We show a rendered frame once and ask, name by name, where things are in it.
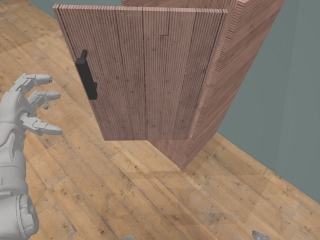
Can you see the handle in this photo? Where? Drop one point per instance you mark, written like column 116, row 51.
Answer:
column 85, row 75

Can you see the cupboard door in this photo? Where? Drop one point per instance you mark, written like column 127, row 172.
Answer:
column 151, row 65

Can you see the robot right hand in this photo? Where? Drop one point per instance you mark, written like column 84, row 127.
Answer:
column 259, row 236

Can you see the robot left hand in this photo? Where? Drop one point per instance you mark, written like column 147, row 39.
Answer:
column 13, row 104

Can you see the robot left upper arm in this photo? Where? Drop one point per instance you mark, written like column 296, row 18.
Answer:
column 18, row 218

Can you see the left robot forearm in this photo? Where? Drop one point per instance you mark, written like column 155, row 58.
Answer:
column 12, row 161

